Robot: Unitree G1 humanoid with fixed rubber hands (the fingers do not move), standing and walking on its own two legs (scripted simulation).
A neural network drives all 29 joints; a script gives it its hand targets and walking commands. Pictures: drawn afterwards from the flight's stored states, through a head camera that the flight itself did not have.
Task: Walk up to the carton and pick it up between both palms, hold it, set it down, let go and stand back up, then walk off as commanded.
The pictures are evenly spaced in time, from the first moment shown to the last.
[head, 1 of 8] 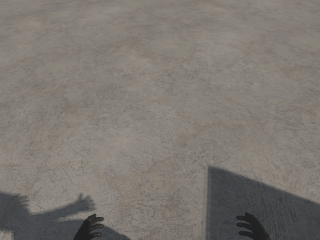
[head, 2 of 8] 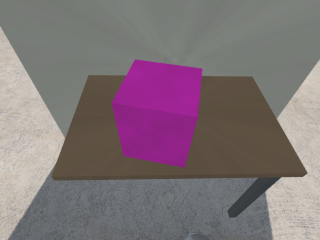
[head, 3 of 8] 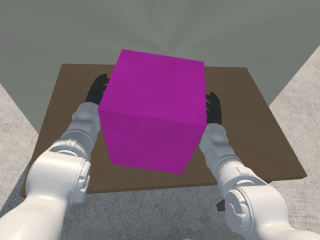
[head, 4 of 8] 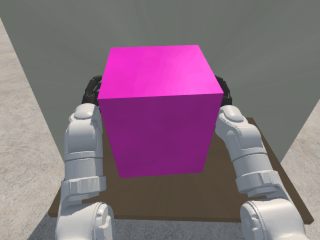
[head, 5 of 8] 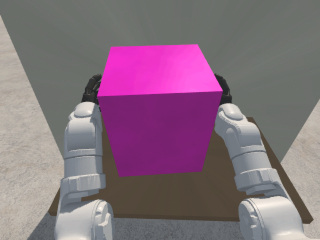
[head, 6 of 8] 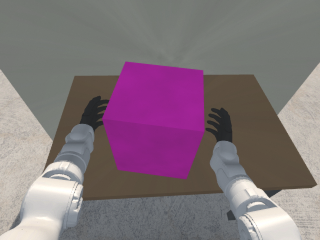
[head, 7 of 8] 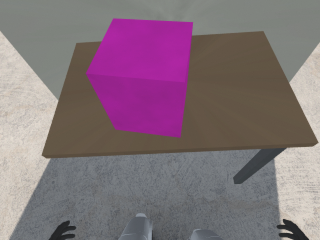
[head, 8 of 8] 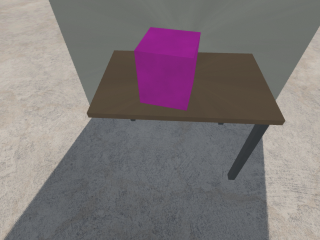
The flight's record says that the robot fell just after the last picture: no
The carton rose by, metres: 0.22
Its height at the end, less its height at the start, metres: +0.00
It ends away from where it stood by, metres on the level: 0.01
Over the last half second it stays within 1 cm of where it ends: yes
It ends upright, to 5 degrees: yes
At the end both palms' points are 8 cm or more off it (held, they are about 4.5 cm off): yes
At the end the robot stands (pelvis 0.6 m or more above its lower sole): yes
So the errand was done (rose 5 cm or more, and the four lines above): yes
